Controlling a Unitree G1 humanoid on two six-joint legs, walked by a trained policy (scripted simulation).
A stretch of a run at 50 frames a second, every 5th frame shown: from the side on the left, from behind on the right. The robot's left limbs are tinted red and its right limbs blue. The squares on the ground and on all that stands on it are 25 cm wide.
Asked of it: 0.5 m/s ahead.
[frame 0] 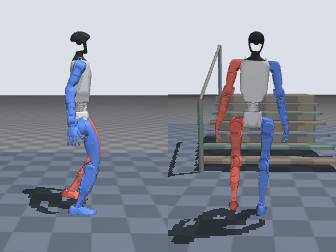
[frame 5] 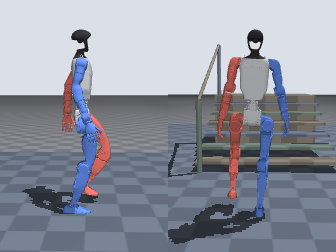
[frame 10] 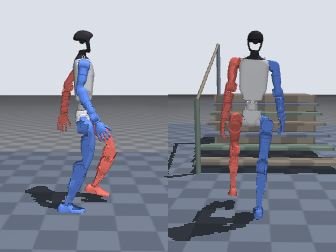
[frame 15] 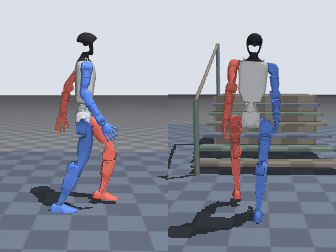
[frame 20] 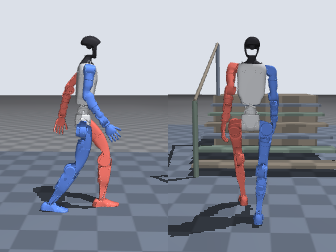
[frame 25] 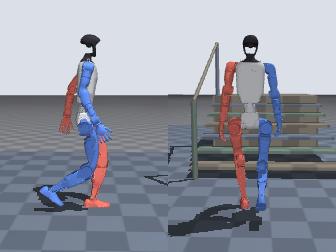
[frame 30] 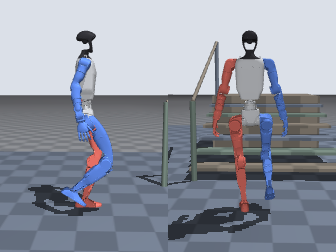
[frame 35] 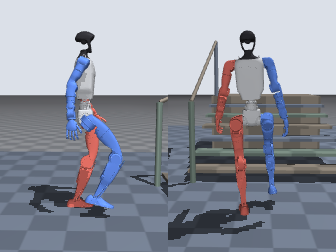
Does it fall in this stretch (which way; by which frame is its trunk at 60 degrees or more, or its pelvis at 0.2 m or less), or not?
no
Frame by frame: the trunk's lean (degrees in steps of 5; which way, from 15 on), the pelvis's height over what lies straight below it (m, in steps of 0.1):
0: 5, 0.8
5: 0, 0.8
10: 5, 0.8
15: 5, 0.8
20: 5, 0.7
25: 5, 0.8
30: 0, 0.8
35: 5, 0.8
